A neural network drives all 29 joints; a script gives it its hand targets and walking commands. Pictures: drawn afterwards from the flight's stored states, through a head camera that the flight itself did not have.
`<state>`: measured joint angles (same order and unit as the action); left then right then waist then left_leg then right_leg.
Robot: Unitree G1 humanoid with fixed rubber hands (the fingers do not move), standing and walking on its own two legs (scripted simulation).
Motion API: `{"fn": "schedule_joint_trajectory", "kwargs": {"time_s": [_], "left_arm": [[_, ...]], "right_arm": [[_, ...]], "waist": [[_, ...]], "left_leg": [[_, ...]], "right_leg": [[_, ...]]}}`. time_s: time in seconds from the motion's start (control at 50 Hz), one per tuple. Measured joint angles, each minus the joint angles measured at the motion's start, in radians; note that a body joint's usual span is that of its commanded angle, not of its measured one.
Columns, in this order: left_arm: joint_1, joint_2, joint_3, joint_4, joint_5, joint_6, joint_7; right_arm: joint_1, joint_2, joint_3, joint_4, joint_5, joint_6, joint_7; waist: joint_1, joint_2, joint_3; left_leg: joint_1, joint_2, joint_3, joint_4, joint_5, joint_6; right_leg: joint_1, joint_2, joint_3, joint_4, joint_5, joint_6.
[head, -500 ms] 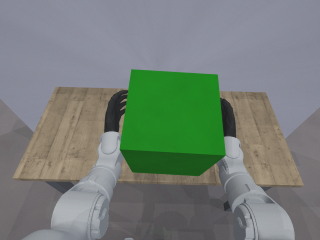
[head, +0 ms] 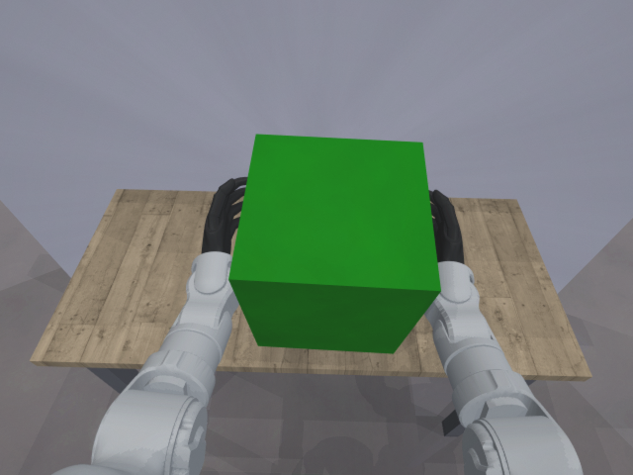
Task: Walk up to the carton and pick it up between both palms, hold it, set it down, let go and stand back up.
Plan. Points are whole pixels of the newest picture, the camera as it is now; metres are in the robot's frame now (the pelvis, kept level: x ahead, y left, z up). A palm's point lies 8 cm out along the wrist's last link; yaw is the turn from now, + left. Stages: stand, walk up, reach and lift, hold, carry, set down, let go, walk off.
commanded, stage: reach and lift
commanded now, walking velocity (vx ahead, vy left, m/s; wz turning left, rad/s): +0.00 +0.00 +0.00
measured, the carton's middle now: (331, 255) +0.39 +0.00 +0.04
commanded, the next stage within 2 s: hold in 1.88 s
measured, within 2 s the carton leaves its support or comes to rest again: neither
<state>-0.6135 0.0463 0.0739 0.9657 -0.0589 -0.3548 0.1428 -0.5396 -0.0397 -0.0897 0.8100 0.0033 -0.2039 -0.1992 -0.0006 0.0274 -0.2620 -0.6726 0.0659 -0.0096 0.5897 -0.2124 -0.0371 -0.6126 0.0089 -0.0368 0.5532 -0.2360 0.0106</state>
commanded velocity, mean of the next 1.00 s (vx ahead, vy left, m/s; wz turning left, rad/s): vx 0.00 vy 0.00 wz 0.00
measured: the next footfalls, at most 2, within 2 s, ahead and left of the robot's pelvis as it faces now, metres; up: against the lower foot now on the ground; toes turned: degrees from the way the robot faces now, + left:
none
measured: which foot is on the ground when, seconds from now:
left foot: down 0.00-1.00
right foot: down 0.00-1.00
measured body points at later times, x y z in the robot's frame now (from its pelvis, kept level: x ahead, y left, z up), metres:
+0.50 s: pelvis -0.01 -0.01 +0.02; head -0.07 +0.01 +0.46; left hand +0.38 +0.15 +0.18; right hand +0.37 -0.15 +0.15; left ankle +0.03 +0.14 -0.72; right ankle +0.01 -0.12 -0.72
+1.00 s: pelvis -0.01 -0.01 +0.02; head -0.07 +0.01 +0.46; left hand +0.39 +0.16 +0.19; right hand +0.38 -0.14 +0.16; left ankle +0.03 +0.14 -0.72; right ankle +0.01 -0.12 -0.72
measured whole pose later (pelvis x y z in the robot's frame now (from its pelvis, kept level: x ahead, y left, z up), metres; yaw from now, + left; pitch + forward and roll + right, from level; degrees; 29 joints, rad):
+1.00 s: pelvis -0.01 -0.01 +0.02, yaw +1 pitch +1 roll -1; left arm -0.72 0.04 0.20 0.63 0.06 0.40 0.08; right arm -0.63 -0.04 -0.09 0.68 0.01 0.31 -0.20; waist 0.00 -0.03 -0.17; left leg -0.28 0.05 -0.01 0.41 -0.15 -0.04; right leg -0.23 0.00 -0.04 0.40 -0.19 0.01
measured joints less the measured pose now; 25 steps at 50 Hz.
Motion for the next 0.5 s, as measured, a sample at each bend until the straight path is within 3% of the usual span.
{"fn": "schedule_joint_trajectory", "kwargs": {"time_s": [0.24,0.36,0.5], "left_arm": [[-0.020,0.009,0.000,-0.138,0.000,0.360,-0.011],[-0.065,0.013,0.015,-0.169,0.004,0.518,-0.025],[-0.102,0.000,0.077,-0.195,0.070,0.622,-0.049]], "right_arm": [[0.004,0.000,0.002,-0.080,0.000,0.279,-0.011],[-0.002,0.000,0.002,-0.091,0.000,0.376,-0.014],[-0.027,0.000,0.002,-0.090,0.000,0.439,-0.013]], "waist": [[0.000,-0.015,0.000],[0.000,-0.039,0.022],[0.000,-0.053,0.067]], "left_leg": [[0.186,-0.009,0.000,-0.084,0.027,0.001],[0.299,-0.011,0.001,-0.134,0.043,0.001],[0.382,-0.012,0.001,-0.168,0.058,0.001]], "right_leg": [[0.187,-0.007,-0.003,-0.082,0.024,0.000],[0.294,-0.008,-0.003,-0.118,0.032,0.000],[0.370,-0.009,-0.003,-0.137,0.038,0.000]]}}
